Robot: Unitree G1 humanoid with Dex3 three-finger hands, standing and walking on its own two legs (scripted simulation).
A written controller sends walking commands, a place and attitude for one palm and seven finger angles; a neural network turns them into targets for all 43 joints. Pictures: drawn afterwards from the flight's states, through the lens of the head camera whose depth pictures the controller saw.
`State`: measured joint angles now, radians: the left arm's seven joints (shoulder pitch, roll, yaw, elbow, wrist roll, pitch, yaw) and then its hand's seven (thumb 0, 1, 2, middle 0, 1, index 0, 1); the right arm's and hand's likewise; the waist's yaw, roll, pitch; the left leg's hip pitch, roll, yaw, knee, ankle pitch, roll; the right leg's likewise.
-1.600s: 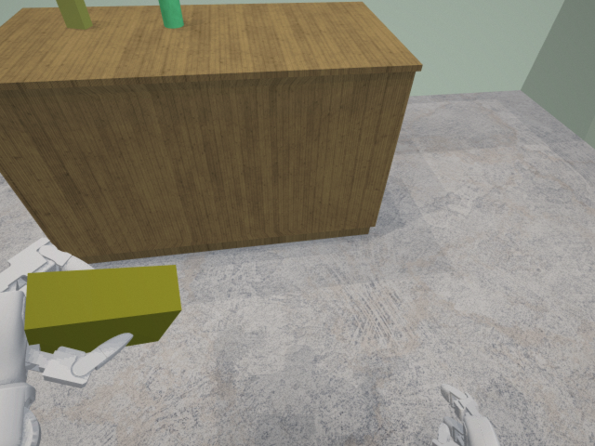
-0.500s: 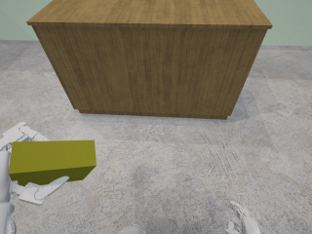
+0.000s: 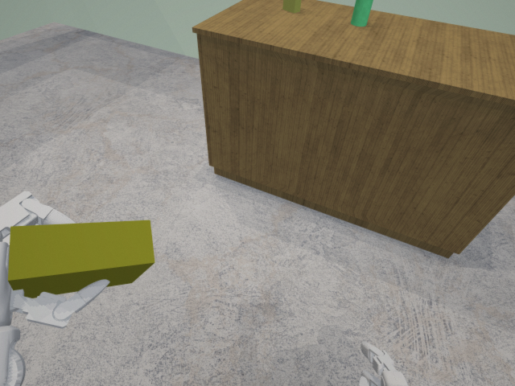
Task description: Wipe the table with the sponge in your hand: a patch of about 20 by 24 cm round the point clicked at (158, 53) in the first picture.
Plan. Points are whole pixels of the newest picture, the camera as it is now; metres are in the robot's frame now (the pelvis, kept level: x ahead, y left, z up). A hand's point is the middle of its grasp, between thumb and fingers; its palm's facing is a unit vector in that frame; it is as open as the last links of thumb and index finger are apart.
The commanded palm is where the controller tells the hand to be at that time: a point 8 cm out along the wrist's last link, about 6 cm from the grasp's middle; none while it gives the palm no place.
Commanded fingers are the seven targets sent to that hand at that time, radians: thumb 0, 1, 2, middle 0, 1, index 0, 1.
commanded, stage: walk to a spot facing it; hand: left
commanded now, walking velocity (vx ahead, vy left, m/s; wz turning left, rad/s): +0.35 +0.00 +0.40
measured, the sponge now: (103, 258) +0.22 +0.21 +0.15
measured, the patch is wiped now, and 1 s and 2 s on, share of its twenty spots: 0.00 0.00 0.00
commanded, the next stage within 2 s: none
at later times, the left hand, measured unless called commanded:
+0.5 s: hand (66, 226) +0.25 +0.26 +0.17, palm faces +0.60 -0.70 -0.38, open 9.5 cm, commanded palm +0.19 +0.29 +0.18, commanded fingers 0.00 0.10 1.30 -1.20 -1.60 -1.20 -1.60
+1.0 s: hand (118, 174) +0.36 +0.24 +0.16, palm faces +0.62 -0.62 -0.47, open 9.5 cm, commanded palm +0.28 +0.27 +0.18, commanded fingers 0.00 0.10 1.30 -1.20 -1.60 -1.20 -1.60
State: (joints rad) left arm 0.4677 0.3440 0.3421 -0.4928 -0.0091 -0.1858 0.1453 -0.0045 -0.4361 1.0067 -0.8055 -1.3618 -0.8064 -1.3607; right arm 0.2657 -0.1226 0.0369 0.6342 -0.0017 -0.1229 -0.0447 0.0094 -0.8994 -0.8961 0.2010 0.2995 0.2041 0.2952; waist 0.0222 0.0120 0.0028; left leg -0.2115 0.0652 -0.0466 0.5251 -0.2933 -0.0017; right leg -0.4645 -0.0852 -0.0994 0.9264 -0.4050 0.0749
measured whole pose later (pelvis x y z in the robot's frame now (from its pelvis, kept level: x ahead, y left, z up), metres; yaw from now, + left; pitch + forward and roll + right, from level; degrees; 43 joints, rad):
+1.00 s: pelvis +0.23 -0.05 +0.00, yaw +21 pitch +0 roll +2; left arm 0.48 0.34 0.33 -0.48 0.00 -0.20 0.14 0.00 -0.44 1.01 -0.81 -1.36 -0.81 -1.36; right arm 0.19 -0.25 -0.03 0.65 -0.01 -0.04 -0.06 0.01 -0.90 -0.90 0.20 0.30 0.20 0.30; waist 0.00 0.01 0.09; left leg -0.55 0.08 0.11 1.06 -0.35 -0.02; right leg -0.19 -0.13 -0.26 0.53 -0.32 -0.02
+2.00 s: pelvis +0.49 +0.03 -0.02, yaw +43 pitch +0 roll -1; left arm 0.43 0.44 0.43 -0.60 -0.03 -0.19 0.15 0.00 -0.44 1.01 -0.81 -1.36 -0.81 -1.36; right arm 0.14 -0.16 -0.04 0.57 0.02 -0.07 -0.03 0.01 -0.91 -0.90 0.19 0.30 0.20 0.29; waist -0.04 -0.03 0.10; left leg -0.40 0.06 0.11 0.64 -0.24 0.03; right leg -0.54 -0.11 -0.08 1.26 -0.51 0.08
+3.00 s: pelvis +0.60 -0.02 -0.01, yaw +79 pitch -1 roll -1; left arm 0.45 0.36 0.35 -0.50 -0.05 -0.12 0.13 0.00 -0.44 1.01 -0.81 -1.35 -0.81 -1.35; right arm 0.18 -0.18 0.02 0.64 0.00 -0.09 -0.04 0.01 -0.90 -0.90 0.20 0.30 0.21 0.30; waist 0.04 0.07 0.07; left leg -0.50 0.01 -0.07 0.91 -0.40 -0.04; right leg -0.26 -0.04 -0.15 0.58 -0.29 -0.02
